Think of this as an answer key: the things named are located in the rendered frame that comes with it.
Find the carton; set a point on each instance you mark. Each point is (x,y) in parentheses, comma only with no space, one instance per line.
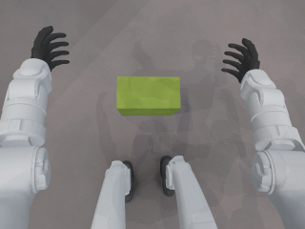
(148,95)

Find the left robot shin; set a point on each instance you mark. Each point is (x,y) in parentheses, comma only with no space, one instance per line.
(118,163)

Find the robot left upper arm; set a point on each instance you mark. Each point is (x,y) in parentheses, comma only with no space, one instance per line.
(24,171)

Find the left robot hand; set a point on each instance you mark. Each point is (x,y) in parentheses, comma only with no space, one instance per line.
(42,47)

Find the right robot forearm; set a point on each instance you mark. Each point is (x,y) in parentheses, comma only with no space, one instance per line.
(268,113)

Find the left robot forearm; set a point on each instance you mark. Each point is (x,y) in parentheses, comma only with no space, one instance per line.
(25,106)

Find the right robot hand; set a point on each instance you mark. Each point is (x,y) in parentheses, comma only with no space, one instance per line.
(249,60)

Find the left robot thigh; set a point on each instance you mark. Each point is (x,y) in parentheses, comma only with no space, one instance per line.
(110,208)

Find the robot right upper arm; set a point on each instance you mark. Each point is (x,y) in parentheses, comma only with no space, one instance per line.
(281,176)

